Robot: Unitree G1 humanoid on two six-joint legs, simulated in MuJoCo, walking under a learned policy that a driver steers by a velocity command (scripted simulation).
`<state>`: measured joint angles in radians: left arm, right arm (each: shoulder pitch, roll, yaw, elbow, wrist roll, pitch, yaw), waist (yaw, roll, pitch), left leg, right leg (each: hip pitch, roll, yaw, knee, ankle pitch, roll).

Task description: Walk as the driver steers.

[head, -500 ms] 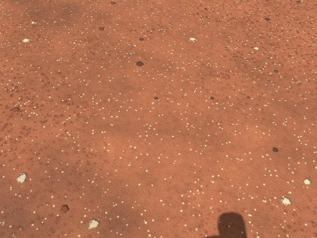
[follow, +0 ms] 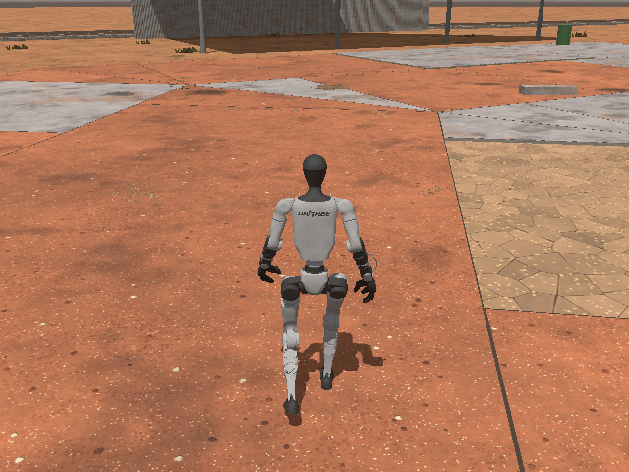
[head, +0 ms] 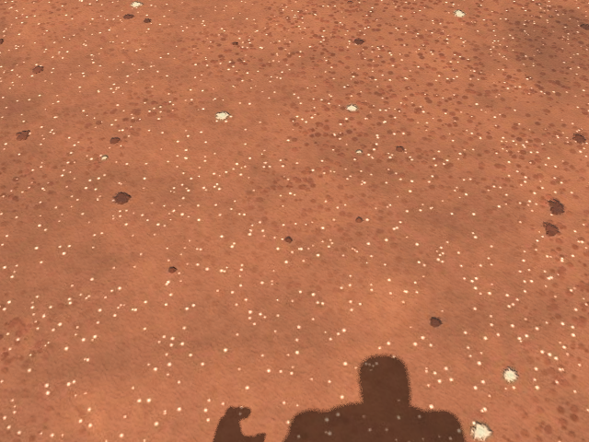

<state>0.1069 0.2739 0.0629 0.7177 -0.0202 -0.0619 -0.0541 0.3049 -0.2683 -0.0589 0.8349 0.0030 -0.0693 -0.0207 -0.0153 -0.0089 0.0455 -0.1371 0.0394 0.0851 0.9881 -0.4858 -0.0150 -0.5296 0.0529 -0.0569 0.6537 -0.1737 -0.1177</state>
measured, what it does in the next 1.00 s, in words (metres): walks ahead: left foot, then right foot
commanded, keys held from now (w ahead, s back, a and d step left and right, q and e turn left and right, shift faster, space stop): w+e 0.20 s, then w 0.70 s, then w+q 0.10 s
